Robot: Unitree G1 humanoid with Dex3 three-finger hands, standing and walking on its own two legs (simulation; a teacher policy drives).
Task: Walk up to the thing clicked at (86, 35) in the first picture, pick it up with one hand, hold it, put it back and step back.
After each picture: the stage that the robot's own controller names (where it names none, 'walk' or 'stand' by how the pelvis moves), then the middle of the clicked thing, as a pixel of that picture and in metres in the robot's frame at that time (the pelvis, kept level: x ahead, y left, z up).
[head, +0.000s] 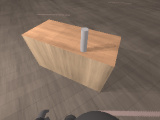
stand; (84, 40) +0.74 +0.08 +0.02
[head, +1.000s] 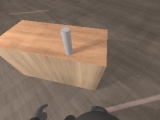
walk; (67, 42) +0.62 +0.17 +0.05
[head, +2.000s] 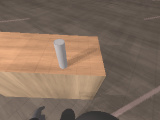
stand; (61, 55) +0.46 +0.23 +0.06
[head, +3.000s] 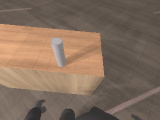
walk; (59, 54) +0.46 +0.25 +0.03
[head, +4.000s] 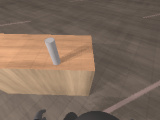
stand; (53, 52) +0.51 +0.33 +0.04
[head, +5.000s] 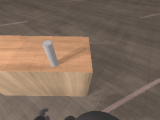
stand; (51, 55) +0.51 +0.33 +0.02
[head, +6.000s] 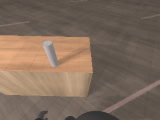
stand; (51, 55) +0.51 +0.34 +0.02
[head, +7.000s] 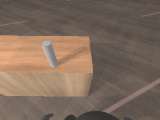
stand; (50, 55) +0.49 +0.34 +0.03
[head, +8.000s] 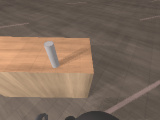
stand; (52, 55) +0.50 +0.33 +0.02
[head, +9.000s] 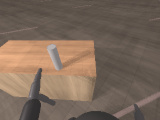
rise first; (55, 58) +0.49 +0.33 +0.03
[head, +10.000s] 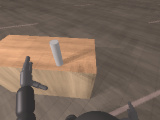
go down; (57, 54) +0.53 +0.31 +0.03
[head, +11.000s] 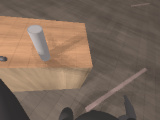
go down; (41, 46) +0.48 +0.31 +0.07
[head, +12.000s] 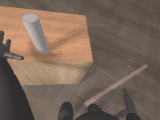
close in; (38, 37) +0.51 +0.31 +0.09
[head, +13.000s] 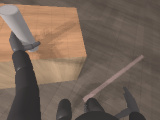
close; (23, 33) +0.52 +0.33 +0.11
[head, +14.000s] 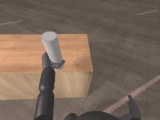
lift; (55, 54) +0.38 +0.21 +0.18
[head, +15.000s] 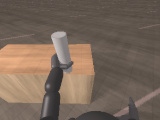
hold; (63, 55) +0.34 +0.17 +0.23
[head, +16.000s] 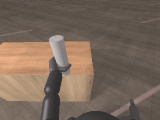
hold; (61, 58) +0.35 +0.18 +0.19
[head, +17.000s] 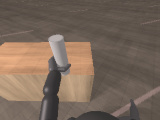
hold; (61, 57) +0.34 +0.18 +0.20
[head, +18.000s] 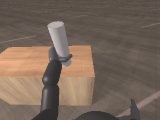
hold; (62, 47) +0.35 +0.17 +0.28
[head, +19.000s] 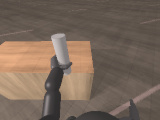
hold; (62, 56) +0.36 +0.18 +0.20
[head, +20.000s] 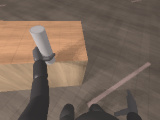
lower; (45, 48) +0.46 +0.25 +0.11
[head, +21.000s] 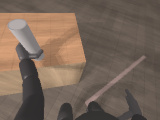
lower; (30, 44) +0.47 +0.30 +0.10
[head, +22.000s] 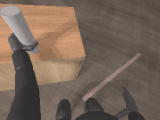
lower; (24, 35) +0.51 +0.32 +0.11
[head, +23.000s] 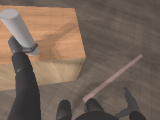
lower; (24, 37) +0.50 +0.32 +0.11
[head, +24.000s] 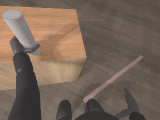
loosen; (26, 37) +0.50 +0.32 +0.11
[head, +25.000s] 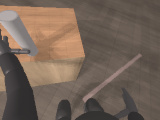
sink last; (23, 38) +0.50 +0.32 +0.11
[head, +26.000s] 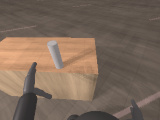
sink last; (56, 56) +0.48 +0.31 +0.07
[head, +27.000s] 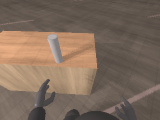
stand; (56, 50) +0.51 +0.31 +0.07
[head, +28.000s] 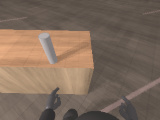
stand; (49, 50) +0.49 +0.32 +0.09
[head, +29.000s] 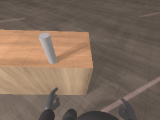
stand; (49, 50) +0.49 +0.32 +0.09
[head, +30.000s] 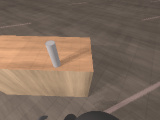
stand; (54, 55) +0.51 +0.32 +0.03
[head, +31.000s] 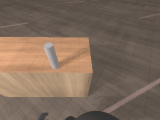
stand; (52, 57) +0.49 +0.32 +0.02
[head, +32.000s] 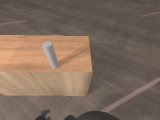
stand; (51, 56) +0.48 +0.33 +0.02
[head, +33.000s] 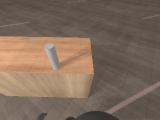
walk; (53, 57) +0.48 +0.32 +0.02
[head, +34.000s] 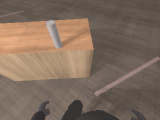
walk; (55, 36) +0.66 +0.34 +0.04
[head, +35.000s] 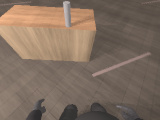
walk; (67, 15) +1.00 +0.34 +0.04
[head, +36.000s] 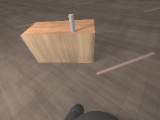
stand; (72, 23) +1.23 +0.36 +0.03
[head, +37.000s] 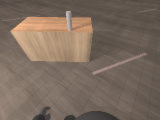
stand; (69, 21) +1.20 +0.33 +0.02
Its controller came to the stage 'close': yes
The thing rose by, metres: 0.26
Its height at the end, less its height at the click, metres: +0.00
